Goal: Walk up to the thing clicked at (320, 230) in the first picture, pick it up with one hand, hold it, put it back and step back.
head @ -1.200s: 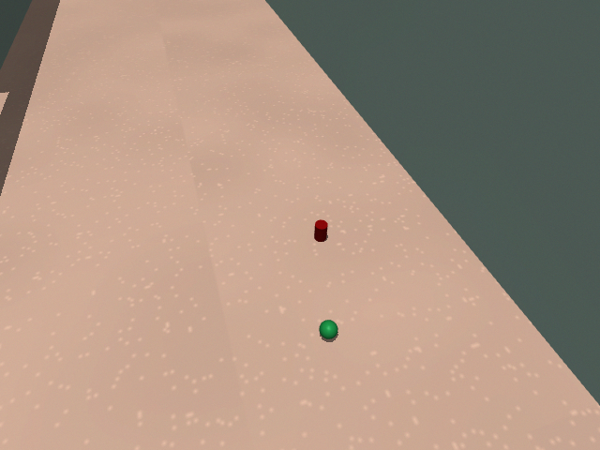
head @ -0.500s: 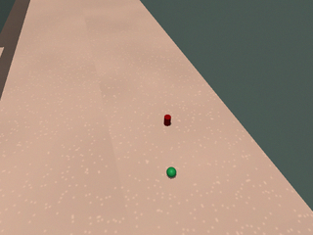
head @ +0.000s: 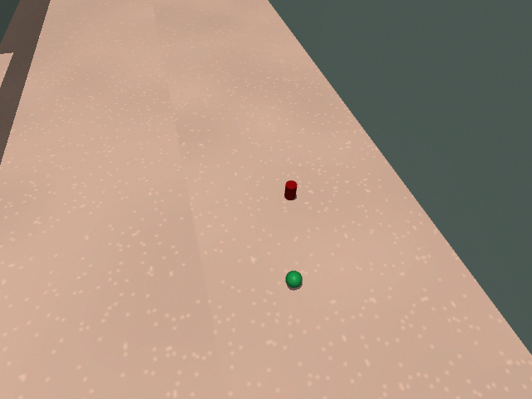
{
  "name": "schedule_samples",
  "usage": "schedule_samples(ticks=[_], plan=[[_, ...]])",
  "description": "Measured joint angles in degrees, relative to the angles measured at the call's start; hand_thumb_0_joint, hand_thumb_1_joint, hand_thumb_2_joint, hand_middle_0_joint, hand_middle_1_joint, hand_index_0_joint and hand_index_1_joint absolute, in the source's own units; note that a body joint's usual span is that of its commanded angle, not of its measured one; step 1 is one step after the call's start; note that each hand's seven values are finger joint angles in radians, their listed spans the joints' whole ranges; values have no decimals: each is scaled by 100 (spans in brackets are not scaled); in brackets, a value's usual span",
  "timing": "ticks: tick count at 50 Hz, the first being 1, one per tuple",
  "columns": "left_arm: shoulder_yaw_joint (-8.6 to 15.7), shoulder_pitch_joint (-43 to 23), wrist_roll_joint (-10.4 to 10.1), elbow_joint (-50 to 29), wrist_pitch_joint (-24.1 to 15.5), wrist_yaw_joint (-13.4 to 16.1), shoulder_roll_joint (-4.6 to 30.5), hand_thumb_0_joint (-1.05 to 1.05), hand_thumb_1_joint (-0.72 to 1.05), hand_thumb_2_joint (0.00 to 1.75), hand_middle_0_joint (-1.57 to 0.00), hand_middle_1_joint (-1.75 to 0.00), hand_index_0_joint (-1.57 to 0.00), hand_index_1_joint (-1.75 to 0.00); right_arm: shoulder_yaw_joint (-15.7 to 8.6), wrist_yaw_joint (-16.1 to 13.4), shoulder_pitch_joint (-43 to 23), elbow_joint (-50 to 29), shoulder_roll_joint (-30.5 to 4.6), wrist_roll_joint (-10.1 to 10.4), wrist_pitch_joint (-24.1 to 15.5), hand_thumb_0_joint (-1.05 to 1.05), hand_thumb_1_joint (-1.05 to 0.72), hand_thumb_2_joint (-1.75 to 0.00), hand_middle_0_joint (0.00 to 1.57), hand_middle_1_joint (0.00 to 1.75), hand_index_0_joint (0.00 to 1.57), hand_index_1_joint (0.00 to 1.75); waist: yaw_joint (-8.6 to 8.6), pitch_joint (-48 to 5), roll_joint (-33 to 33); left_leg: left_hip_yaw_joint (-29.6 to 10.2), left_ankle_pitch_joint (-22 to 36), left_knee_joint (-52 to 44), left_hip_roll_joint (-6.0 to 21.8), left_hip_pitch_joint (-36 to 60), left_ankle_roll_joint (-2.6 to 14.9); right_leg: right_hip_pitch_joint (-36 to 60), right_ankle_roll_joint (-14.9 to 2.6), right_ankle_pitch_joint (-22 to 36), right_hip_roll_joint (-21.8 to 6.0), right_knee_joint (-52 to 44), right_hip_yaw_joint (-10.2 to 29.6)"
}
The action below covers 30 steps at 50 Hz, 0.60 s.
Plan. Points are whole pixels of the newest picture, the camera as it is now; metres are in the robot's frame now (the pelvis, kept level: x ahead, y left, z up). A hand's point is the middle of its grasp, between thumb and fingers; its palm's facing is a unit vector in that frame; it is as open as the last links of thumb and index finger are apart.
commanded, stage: walk up
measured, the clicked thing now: (290, 190) +1.11 -0.16 -0.74
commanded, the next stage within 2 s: none
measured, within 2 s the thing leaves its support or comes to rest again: neither
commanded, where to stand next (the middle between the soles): +0.05 +0.02 m, yaw +38 degrees
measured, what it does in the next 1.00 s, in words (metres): steps on the spot, turning left: left foot, then right foot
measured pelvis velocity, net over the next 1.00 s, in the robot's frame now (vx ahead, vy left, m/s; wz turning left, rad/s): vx -0.01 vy -0.02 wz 0.57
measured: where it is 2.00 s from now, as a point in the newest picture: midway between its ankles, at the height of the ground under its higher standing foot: outside the picture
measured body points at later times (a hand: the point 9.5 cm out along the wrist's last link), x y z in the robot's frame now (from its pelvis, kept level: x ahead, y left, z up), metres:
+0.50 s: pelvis -0.01 +0.01 -0.03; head +0.00 +0.06 +0.42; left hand +0.00 +0.36 -0.15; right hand +0.16 -0.27 -0.11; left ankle -0.04 +0.14 -0.74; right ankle +0.00 -0.12 -0.70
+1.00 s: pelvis -0.01 -0.02 -0.02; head +0.03 -0.02 +0.43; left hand -0.13 +0.28 -0.11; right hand +0.26 -0.23 -0.14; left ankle -0.07 +0.11 -0.69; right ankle +0.07 -0.13 -0.74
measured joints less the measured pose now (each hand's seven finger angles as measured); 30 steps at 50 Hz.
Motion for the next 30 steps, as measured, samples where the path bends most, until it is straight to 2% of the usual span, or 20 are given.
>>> schedule_samples(ticks=[4, 5, 6, 8, 11, 14, 17, 20, 21, 22, 24, 26, 30], plan=[[172, -80, 49, -476, 1, 10, 161, 0, 90, 90, -20, -30, -21, -30, -153, -12, 108, -349, -88, -43, 82, 1, -90, -90, 21, 30, 20, 30, -8, 200, 8, -304, -141, 540, -30, -469, -61, -319, -89, -216, 37, 461, -122], [195, -65, 77, -564, -4, 0, 165, 0, 90, 90, -20, -30, -21, -30, -190, -32, 117, -391, -134, -49, 124, 1, -90, -90, 21, 30, 21, 30, -8, 219, 62, -333, -191, 810, -15, -637, 4, -343, -124, -229, 59, 480, -211], [208, -47, 114, -648, -1, -16, 169, 0, 90, 90, -20, -30, -21, -30, -229, -57, 124, -441, -168, -67, 179, 1, -90, -90, 21, 30, 20, 30, 0, 239, 75, -241, -520, 1301, -26, -857, 53, -360, -155, -243, 39, 504, -285], [237, -10, 177, -836, 51, -61, 178, 0, 90, 90, -20, -30, -21, -30, -280, -76, 172, -630, -217, -127, 280, 1, -90, -90, 21, 30, 20, 30, 55, 304, -23, 104, -1110, 2410, -81, -1262, 22, -361, -177, -262, -120, 547, -365], [233, 62, 193, -1058, 77, -67, 105, 0, 90, 90, -20, -30, -21, -30, -334, 2, 262, -941, -388, -144, 281, 1, -90, -90, 21, 30, 20, 30, 78, 367, -35, 315, -1219, 3340, -10, -1573, 9, -279, -128, -233, -300, 480, -534], [213, 140, 244, -1198, 71, -100, 76, 0, 90, 90, -20, -30, -21, -30, -384, 83, 320, -1113, -504, -111, 252, 1, -90, -90, 21, 30, 20, 30, 66, 333, 6, 330, -1188, 3259, 195, -1542, 28, -267, -74, -327, -396, 591, -752], [223, 218, 264, -1347, 86, -162, 126, 0, 90, 90, -21, -30, -21, -30, -386, 116, 432, -1146, -502, -85, 201, 1, -91, -90, 21, 30, 20, 30, 92, 249, -48, 355, -1276, 2542, 354, -1240, 56, -298, -9, -580, -534, 943, -989], [259, 323, 216, -1466, 149, -225, 263, 0, 90, 90, -21, -30, -21, -30, -363, 79, 573, -1139, -427, -83, 71, 1, -91, -90, 21, 30, 20, 30, 151, 149, -262, 495, -768, 1571, 274, -751, 62, -468, 93, -1017, -817, 1659, -1098], [304, 344, 184, -1463, 194, -220, 341, 0, 90, 90, -21, -30, -21, -30, -353, 42, 576, -1126, -340, -103, 8, 1, -91, -90, 21, 30, 20, 30, 195, 185, -480, 571, -754, 1591, 116, -696, 52, -602, 27, -1153, -990, 2055, -924], [346, 359, 169, -1435, 264, -202, 369, 0, 90, 90, -21, -30, -21, -30, -322, 6, 607, -1156, -279, -135, -45, 1, -90, -90, 21, 30, 20, 30, 212, 197, -577, 573, -837, 1714, 44, -719, 55, -787, 23, -1429, -935, 2502, -604], [350, 375, 135, -1364, 389, -175, 374, 0, 90, 90, -20, -30, -21, -30, -236, -48, 720, -1217, -206, -126, -122, 1, -90, -90, 21, 30, 20, 30, 114, 192, -530, 328, -901, 1815, 26, -769, 90, -1079, 41, -1812, -554, 3280, -131], [327, 396, 90, -1338, 405, -178, 392, 0, 90, 90, -20, -30, -21, -30, -155, -108, 821, -1241, -149, -108, -139, 1, -90, -90, 21, 30, 20, 30, 77, 181, -491, 95, -797, 1658, 3, -748, 104, -1312, 23, -1752, -363, 3660, 101], [335, 569, 37, -1333, 359, -183, 380, 0, 90, 90, -20, -30, -20, -30, -97, -181, 854, -1366, -190, -100, -167, 1, -90, -90, 21, 30, 21, 30, 124, 192, -367, -132, -653, 1467, -21, -766, 61, -1554, 18, -1421, -336, 3423, 328]])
